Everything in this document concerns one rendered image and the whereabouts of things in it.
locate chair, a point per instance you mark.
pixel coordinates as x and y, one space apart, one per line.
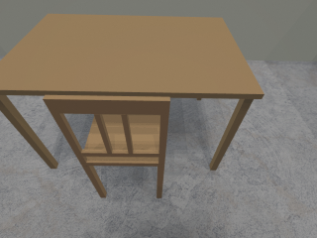
126 131

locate table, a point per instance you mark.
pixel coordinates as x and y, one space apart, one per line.
128 55

